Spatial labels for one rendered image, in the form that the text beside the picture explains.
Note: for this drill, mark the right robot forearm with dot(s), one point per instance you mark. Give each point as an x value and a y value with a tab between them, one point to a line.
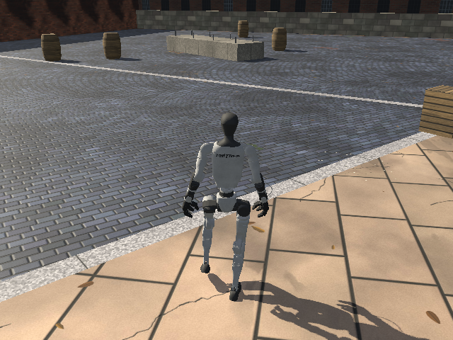
260	187

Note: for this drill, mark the robot right hand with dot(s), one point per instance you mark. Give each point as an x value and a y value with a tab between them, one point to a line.
262	206

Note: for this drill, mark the left robot upper arm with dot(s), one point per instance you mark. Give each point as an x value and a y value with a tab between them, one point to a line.
202	158

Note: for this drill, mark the right robot thigh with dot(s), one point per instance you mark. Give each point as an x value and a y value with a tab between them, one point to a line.
243	209

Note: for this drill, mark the robot torso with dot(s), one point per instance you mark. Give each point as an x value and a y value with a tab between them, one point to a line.
227	167

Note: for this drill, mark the left robot forearm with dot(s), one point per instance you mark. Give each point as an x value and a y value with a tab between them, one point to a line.
192	188

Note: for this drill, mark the right robot upper arm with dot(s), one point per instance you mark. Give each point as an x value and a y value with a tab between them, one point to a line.
250	151

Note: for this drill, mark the robot left hand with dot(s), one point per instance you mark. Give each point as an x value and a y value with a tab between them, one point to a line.
187	206

